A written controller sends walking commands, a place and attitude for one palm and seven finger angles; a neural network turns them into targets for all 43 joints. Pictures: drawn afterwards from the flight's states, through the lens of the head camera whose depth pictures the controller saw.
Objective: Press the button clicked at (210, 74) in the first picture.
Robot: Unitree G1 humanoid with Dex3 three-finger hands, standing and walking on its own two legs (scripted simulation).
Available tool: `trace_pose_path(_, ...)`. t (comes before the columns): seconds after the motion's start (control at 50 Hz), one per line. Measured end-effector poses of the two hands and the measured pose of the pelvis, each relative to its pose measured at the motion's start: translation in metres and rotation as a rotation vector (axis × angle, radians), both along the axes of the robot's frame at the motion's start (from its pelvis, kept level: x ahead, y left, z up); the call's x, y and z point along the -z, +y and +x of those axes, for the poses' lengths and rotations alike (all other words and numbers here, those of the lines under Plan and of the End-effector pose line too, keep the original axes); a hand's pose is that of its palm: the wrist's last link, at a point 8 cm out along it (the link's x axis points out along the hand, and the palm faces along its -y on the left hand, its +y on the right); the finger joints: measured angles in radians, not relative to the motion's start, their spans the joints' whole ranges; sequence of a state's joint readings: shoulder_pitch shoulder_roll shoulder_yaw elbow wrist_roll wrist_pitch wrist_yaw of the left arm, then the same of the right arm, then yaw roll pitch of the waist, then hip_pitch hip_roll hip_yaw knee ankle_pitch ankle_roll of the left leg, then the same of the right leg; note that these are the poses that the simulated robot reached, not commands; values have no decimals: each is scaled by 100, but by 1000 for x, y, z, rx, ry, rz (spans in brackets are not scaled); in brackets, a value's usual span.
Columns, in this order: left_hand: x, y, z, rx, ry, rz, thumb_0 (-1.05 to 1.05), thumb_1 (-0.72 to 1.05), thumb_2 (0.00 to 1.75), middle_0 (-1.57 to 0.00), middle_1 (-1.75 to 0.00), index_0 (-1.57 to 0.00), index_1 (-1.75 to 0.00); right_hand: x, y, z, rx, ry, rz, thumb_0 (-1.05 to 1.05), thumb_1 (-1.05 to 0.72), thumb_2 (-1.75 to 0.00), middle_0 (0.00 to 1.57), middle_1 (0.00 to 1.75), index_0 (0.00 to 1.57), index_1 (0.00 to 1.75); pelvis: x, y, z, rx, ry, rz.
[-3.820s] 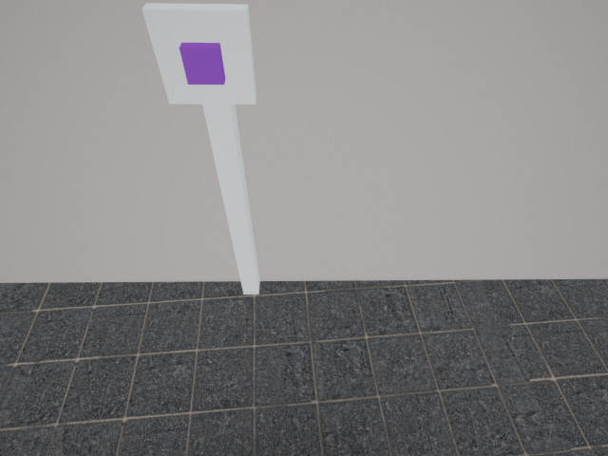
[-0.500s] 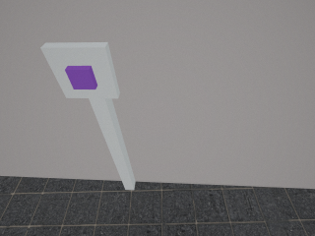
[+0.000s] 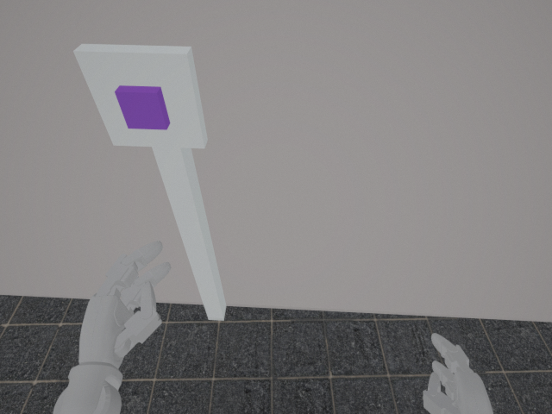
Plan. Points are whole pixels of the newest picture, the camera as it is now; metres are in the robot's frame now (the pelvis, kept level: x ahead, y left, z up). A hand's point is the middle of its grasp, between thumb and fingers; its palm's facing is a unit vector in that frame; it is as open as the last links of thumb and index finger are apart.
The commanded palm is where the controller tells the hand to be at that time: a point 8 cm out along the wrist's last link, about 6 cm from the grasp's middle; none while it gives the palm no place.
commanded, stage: raise the hand and make a fist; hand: left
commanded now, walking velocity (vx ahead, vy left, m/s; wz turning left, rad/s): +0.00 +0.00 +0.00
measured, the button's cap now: (144, 107) +0.56 +0.25 +0.18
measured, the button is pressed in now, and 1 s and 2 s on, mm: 0 0 0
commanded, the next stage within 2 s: aim a knuckle at the button in 1.72 s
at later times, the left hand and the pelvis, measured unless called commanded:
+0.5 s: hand (138, 343) +0.21 +0.19 +0.05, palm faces -0.13 -0.99 -0.04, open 3.3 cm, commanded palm +0.17 +0.26 +0.06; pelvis -0.02 +0.03 -0.02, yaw +1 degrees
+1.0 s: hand (83, 289) +0.24 +0.24 +0.13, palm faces +0.05 -0.99 -0.09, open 3.1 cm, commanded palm +0.20 +0.28 +0.13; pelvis +0.03 +0.03 +0.00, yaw +2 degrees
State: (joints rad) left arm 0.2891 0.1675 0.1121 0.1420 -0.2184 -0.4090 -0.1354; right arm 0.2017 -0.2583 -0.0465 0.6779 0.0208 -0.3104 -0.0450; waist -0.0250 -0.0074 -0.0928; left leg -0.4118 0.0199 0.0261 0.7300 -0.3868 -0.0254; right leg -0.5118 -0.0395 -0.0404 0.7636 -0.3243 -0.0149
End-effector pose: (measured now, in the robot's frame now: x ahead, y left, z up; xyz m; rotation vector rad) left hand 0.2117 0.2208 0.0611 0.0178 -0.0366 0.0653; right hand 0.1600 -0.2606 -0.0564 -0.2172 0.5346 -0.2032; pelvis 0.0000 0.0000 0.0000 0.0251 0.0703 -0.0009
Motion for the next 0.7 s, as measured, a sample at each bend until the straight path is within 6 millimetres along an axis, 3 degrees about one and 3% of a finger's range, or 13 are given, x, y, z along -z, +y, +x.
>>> trace_pose_path(0.08, 30, -4, -30, 144, 17, -17, 0, 91, 90, -46, -59, -47, -59, -29, 0, 32, -74, -153, -52, 2, -91, -90, 20, 30, 20, 30, 16, 3, -9, 3, 21, -2)
trace_pose_path(0.16, 67, 10, -74, 91, 185, -65, 1, 91, 90, -57, -70, -58, -70, -40, 15, 50, -128, -204, -88, 1, -91, -90, 20, 30, 20, 30, 26, 8, -13, -12, 30, -12)
trace_pose_path(0.2, 69, 21, -90, 13, 199, -56, 1, 90, 90, -62, -76, -63, -76, -37, 28, 53, -161, -201, -93, 1, -91, -90, 20, 30, 20, 30, 29, 10, -15, -24, 29, -25)
trace_pose_path(0.24, 58, 32, -94, -45, 140, -19, 2, 90, 90, -68, -82, -69, -82, -28, 44, 52, -201, -177, -85, 1, -91, -90, 20, 30, 20, 30, 32, 13, -16, -38, 27, -38)
trace_pose_path(0.3, 29, 38, -84, -47, -16, 34, 2, 90, 90, -76, -91, -77, -91, -7, 70, 43, -255, -118, -44, 1, -91, -90, 20, 30, 20, 30, 36, 18, -20, -55, 22, -58)
trace_pose_path(0.36, 4, 28, -59, 65, -121, 64, 2, 90, 90, -84, -100, -85, -100, 16, 92, 25, -271, -49, 19, 1, -90, -90, 20, 30, 20, 30, 37, 23, -23, -61, 16, -68)
trace_pose_path(0.44, 4, 18, -26, 210, -12, 74, 1, 90, 90, -95, -112, -96, -112, 33, 106, -5, -203, 38, 106, 2, -90, -90, 20, 30, 21, 30, 31, 29, -21, -41, 19, -60)
trace_pose_path(0.5, 11, 24, -17, 195, 126, 30, 1, 90, 90, -103, -121, -104, -121, 34, 103, -23, -127, 80, 129, 2, -90, -90, 21, 31, 21, 30, 23, 32, -15, -21, 15, -49)
trace_pose_path(0.56, 5, 40, -21, 95, 153, 10, 2, 90, 90, -111, -130, -112, -130, 30, 93, -31, -81, 99, 111, 2, -90, -90, 21, 31, 21, 30, 17, 34, -8, -9, 10, -46)
trace_pose_path(0.64, -18, 58, -30, -12, 61, 59, 2, 90, 90, -120, -139, -121, -139, 24, 77, -28, -99, 106, 52, 2, -90, -90, 20, 31, 21, 30, 13, 35, -1, -18, 6, -50)
trace_pose_path(0.7, -29, 60, -31, -9, 5, 83, 2, 90, 90, -124, -144, -125, -144, 20, 67, -16, -129, 95, 11, 2, -90, -90, 20, 30, 21, 30, 13, 35, 2, -32, 5, -56)
